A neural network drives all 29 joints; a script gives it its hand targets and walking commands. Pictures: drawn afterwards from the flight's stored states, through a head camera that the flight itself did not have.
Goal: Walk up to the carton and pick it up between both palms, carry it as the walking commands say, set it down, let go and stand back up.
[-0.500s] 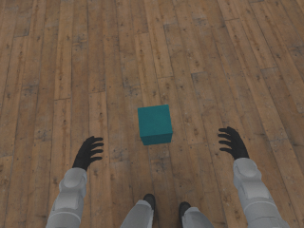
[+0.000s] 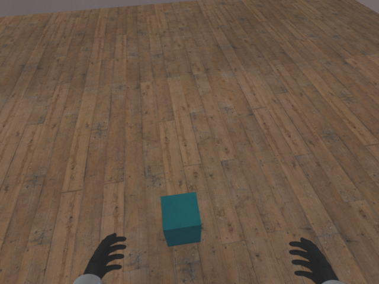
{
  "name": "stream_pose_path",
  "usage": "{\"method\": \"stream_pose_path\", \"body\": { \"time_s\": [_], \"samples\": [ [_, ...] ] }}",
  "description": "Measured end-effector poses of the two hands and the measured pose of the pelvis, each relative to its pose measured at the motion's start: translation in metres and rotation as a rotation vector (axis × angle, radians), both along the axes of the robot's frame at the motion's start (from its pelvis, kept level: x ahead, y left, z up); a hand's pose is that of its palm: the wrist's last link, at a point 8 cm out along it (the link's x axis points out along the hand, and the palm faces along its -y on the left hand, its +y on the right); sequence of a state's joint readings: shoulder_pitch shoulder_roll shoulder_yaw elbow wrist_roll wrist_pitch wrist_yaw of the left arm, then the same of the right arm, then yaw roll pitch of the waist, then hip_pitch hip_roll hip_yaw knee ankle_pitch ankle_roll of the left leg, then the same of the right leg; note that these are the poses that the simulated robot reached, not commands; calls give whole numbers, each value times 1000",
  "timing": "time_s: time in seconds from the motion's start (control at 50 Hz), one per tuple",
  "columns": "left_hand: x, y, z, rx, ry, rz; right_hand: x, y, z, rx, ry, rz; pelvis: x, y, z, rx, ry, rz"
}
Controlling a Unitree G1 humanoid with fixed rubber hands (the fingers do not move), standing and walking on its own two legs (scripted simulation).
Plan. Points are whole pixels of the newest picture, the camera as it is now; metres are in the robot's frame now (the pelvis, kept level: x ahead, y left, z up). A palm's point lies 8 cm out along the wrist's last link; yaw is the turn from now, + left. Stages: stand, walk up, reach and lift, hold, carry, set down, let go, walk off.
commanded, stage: let go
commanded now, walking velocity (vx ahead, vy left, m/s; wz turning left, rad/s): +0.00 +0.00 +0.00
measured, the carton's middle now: (181, 220) +0.50 +0.09 -0.65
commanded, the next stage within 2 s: stand in 0.30 s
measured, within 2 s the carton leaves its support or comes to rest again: neither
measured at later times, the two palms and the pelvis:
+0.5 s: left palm out of the picture +0.13 +0.30 -0.09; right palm out of the picture +0.12 -0.26 -0.08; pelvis -0.01 +0.02 -0.01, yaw +0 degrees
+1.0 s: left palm out of the picture +0.13 +0.31 -0.10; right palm out of the picture +0.12 -0.27 -0.09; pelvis +0.01 +0.03 +0.00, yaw -1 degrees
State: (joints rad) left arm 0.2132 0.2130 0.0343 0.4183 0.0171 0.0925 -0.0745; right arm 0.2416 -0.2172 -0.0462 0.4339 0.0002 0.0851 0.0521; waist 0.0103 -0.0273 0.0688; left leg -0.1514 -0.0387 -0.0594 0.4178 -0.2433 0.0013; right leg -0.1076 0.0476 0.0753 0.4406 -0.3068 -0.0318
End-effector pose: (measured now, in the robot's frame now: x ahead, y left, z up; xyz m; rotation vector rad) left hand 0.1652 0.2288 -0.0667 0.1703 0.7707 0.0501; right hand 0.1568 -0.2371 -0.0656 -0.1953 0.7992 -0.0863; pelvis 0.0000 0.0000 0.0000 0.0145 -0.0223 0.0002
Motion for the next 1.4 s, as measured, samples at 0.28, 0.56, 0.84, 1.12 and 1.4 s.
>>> {"method": "stream_pose_path", "body": {
  "time_s": [0.28,0.56,0.84,1.12,1.4],
  "samples": [
    [-13,17,-1,26,43,70,-2,18,-3,12,-17,-4,-7,12,-4,-8,-45,14],
    [-40,75,-31,172,148,55,-37,-29,-15,-201,142,-60,-2,22,-5,-19,21,-6],
    [-33,80,-39,188,206,42,-30,-29,-20,-202,184,-74,10,27,-3,-18,12,-12],
    [-44,89,-37,206,238,59,-45,-34,-24,-205,230,-84,6,27,1,-17,-2,-8],
    [-68,95,-37,212,285,81,-64,-41,-25,-210,272,-88,-3,26,4,-18,-14,-3]
  ]
}}
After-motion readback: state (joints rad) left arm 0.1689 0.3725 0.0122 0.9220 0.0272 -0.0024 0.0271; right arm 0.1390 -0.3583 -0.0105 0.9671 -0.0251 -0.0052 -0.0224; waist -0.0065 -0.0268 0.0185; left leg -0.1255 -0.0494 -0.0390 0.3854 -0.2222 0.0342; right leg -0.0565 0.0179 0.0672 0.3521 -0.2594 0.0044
